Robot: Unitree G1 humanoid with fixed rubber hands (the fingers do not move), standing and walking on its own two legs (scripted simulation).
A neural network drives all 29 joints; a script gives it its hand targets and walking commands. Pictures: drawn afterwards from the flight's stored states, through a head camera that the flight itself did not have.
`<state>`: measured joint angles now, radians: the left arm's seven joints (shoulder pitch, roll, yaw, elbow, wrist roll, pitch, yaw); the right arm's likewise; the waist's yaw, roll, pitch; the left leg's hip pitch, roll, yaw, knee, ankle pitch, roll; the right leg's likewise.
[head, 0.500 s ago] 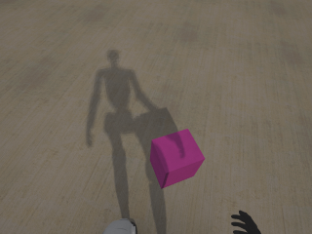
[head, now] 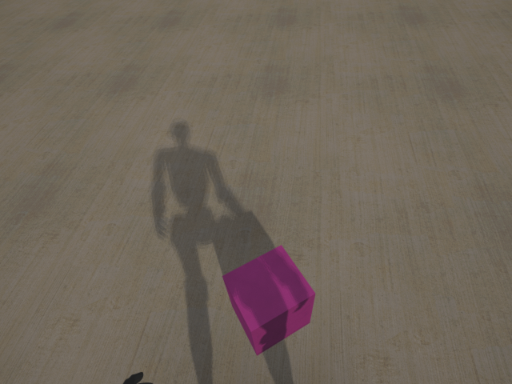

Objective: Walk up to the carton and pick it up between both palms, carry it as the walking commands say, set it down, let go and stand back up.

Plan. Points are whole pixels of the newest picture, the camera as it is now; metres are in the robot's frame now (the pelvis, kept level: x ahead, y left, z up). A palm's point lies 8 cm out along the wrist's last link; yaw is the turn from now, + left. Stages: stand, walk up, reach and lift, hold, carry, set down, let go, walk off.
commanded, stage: walk up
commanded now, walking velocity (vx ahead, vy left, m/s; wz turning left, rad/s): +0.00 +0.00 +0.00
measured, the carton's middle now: (269, 301) +0.49 +0.02 -0.64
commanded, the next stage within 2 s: none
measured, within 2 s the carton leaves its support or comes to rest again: neither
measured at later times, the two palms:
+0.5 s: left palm out of the picture +0.06 +0.23 -0.14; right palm out of the picture -0.04 -0.32 -0.09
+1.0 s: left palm out of the picture -0.02 +0.04 -0.12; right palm (450, 280) +0.33 -0.36 -0.13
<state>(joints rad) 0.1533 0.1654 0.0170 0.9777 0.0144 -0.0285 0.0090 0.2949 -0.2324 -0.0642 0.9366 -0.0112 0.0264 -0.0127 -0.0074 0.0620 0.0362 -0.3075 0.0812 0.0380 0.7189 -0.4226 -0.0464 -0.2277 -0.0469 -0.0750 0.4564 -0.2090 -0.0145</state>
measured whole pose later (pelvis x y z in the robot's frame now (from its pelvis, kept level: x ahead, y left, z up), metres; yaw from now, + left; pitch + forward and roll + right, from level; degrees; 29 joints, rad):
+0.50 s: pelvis +0.01 -0.04 +0.01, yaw +8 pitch +2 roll -3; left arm 0.17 0.28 0.07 0.96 0.06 0.04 -0.02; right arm 0.44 -0.22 -0.09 1.08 -0.05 0.01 -0.06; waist -0.05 -0.03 0.01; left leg -0.22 0.08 -0.11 0.35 -0.17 -0.04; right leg -0.49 -0.03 -0.03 0.96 -0.24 0.06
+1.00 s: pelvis +0.11 -0.17 +0.00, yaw +21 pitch +1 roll +1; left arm 0.38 0.20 0.02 1.01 0.02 -0.03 0.05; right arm 0.10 -0.26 -0.08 0.88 -0.03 0.04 0.00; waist 0.07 0.04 0.05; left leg -0.51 -0.02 0.07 0.95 -0.35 -0.04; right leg -0.10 -0.03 -0.15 0.39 -0.31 -0.03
